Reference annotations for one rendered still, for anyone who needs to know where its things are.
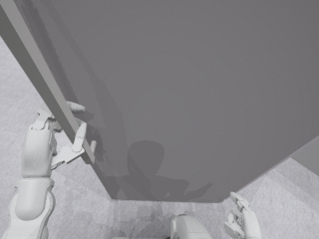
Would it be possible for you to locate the right robot hand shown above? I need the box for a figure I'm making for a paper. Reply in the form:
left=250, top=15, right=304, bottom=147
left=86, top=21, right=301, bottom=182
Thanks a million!
left=224, top=191, right=263, bottom=239

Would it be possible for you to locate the left robot hand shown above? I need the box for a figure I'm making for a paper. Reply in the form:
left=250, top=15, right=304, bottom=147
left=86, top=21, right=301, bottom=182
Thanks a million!
left=21, top=101, right=87, bottom=178

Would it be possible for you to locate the fridge door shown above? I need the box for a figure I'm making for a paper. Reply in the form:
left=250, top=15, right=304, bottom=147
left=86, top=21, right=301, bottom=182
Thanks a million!
left=13, top=0, right=319, bottom=203

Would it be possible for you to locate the handle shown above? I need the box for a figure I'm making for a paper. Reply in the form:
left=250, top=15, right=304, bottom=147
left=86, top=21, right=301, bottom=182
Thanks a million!
left=0, top=0, right=97, bottom=164

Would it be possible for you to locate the robot right thigh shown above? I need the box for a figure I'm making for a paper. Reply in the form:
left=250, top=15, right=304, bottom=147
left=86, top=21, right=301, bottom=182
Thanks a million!
left=170, top=215, right=213, bottom=239

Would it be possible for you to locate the left robot forearm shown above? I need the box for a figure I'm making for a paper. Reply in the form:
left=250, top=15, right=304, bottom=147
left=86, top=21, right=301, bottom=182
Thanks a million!
left=0, top=177, right=56, bottom=239

